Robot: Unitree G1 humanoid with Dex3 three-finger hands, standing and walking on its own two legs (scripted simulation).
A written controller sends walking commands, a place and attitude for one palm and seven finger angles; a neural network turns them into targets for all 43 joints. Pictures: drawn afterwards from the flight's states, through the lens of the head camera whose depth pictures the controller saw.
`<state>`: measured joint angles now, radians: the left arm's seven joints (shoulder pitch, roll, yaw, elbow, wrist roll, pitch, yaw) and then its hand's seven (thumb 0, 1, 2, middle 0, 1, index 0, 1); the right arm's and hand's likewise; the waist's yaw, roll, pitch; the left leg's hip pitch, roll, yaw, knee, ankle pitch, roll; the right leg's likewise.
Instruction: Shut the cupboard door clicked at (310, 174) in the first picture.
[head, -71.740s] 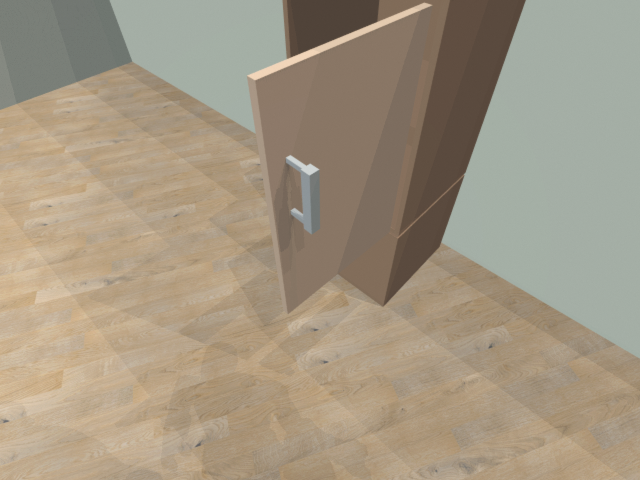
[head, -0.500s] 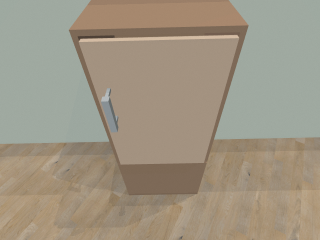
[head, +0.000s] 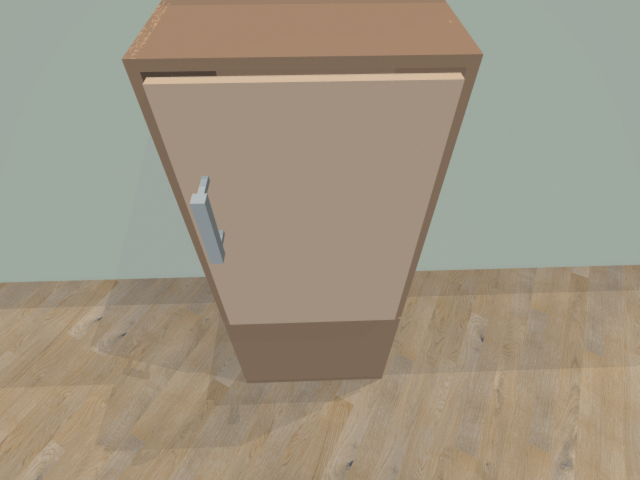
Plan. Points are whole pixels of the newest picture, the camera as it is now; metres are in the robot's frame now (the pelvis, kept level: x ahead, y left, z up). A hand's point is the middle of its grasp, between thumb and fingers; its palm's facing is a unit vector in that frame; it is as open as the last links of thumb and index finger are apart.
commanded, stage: look again from close up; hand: left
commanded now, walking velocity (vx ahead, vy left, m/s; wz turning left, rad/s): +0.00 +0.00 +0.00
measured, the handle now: (211, 221) +0.47 +0.19 +0.04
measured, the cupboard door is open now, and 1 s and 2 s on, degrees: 0 0 0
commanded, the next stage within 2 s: raise the hand and make a fist in 0.30 s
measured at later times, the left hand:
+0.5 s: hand out of the picture +0.13 +0.20 -0.10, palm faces +0.22 -0.95 -0.20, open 7.4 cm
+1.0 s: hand (164, 459) +0.16 +0.19 -0.03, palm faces +0.06 -1.00 -0.03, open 5.3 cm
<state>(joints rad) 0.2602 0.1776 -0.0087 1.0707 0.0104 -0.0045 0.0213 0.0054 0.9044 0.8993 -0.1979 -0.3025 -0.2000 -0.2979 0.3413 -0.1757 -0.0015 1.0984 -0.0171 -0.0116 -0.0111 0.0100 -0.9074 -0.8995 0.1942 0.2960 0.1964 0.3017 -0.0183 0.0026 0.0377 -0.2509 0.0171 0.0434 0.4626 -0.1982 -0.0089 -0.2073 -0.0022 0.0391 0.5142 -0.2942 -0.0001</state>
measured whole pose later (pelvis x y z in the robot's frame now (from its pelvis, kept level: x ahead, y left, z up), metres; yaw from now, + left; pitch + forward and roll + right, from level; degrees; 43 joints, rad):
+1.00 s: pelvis -0.04 +0.00 -0.10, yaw +3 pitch +12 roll -3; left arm 0.43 0.22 0.12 -0.11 -0.28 -0.41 -0.27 0.02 0.90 0.90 -0.57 -0.71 -0.57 -0.71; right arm 0.20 -0.19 0.03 0.52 0.02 -0.25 -0.06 0.02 -0.90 -0.90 0.20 0.30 0.20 0.30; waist 0.05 0.04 -0.13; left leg -0.98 0.03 -0.08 1.24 -0.48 -0.02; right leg -0.85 0.01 -0.08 1.21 -0.58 -0.01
